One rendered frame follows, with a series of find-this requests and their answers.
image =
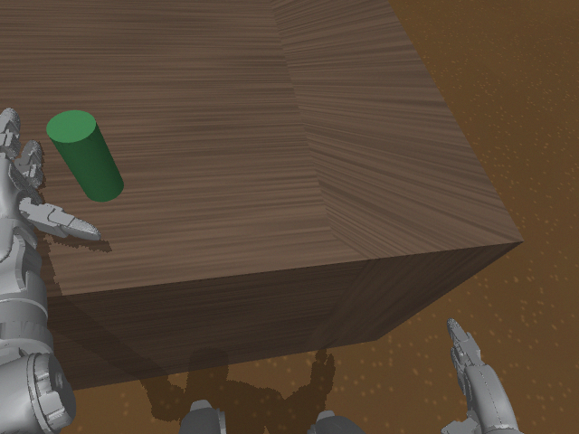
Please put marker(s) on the right robot hand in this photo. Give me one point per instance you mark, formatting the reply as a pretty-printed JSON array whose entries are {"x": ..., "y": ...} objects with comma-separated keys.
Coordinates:
[{"x": 488, "y": 405}]

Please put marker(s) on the can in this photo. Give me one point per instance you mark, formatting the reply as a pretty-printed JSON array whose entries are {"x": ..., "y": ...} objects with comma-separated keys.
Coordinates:
[{"x": 78, "y": 139}]

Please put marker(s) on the left robot arm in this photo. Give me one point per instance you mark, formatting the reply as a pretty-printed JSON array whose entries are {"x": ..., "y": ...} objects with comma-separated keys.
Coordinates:
[{"x": 35, "y": 397}]

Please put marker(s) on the left robot hand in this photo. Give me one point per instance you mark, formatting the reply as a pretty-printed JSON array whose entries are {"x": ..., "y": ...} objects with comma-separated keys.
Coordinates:
[{"x": 18, "y": 181}]

